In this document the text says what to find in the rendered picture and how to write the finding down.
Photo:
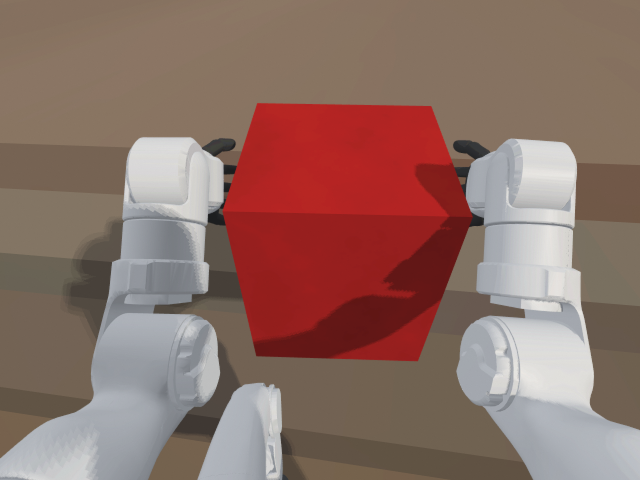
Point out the left robot shin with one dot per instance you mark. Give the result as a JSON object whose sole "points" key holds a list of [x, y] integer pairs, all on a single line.
{"points": [[274, 463]]}

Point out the robot left hand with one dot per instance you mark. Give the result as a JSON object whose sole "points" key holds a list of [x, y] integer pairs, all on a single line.
{"points": [[214, 148]]}

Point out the left robot forearm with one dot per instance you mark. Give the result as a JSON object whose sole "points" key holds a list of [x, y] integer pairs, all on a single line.
{"points": [[171, 185]]}

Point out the robot right hand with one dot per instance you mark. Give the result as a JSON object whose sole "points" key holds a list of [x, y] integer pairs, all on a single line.
{"points": [[475, 150]]}

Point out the robot left upper arm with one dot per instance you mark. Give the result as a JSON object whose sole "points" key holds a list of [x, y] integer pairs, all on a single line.
{"points": [[149, 371]]}

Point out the robot right upper arm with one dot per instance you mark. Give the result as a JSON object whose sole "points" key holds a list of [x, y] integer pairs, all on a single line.
{"points": [[534, 377]]}

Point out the left robot thigh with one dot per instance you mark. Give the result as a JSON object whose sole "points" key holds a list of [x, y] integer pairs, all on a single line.
{"points": [[238, 448]]}

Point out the carton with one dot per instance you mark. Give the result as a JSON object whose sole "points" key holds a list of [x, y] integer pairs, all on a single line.
{"points": [[345, 223]]}

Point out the right robot forearm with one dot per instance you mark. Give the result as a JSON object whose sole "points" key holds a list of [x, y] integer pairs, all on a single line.
{"points": [[525, 191]]}

